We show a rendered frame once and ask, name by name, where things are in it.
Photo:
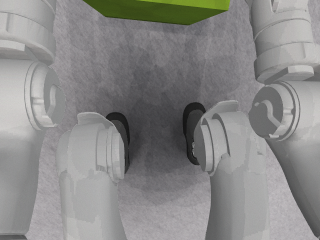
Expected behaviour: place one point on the carton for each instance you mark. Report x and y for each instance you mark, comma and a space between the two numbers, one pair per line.
180, 12

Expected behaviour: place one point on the right robot upper arm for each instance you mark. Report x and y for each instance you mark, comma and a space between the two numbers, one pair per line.
287, 115

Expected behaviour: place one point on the left robot upper arm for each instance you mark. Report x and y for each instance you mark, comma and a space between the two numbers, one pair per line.
31, 102

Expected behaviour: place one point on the right robot thigh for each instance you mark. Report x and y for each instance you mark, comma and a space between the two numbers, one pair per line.
239, 208

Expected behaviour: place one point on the right robot forearm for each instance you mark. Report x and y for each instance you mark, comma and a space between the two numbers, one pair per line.
284, 44

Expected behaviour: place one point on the left robot forearm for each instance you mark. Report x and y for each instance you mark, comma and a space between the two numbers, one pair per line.
26, 30

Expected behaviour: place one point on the left robot shin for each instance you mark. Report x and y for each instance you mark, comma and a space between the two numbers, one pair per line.
62, 146

